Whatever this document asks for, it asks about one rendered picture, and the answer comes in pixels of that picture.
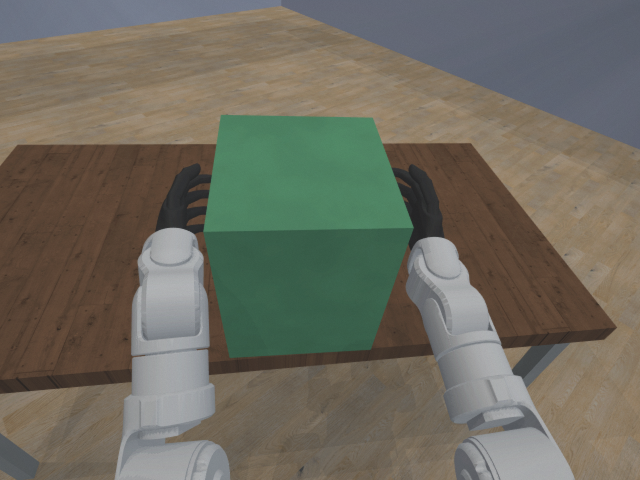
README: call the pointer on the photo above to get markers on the robot right hand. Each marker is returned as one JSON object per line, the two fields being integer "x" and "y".
{"x": 422, "y": 205}

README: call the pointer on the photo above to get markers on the left robot forearm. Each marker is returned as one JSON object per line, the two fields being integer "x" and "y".
{"x": 171, "y": 392}

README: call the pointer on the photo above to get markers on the robot left upper arm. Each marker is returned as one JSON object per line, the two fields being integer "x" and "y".
{"x": 192, "y": 460}

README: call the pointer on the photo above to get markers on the carton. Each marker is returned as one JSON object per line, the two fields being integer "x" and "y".
{"x": 305, "y": 230}

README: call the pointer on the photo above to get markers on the right robot forearm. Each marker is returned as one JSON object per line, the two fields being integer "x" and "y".
{"x": 481, "y": 389}

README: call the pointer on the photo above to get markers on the robot right upper arm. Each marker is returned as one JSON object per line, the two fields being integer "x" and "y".
{"x": 519, "y": 454}

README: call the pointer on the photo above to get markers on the robot left hand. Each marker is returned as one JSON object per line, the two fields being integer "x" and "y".
{"x": 174, "y": 212}

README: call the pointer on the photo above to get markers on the table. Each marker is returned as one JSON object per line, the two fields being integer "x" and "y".
{"x": 74, "y": 219}

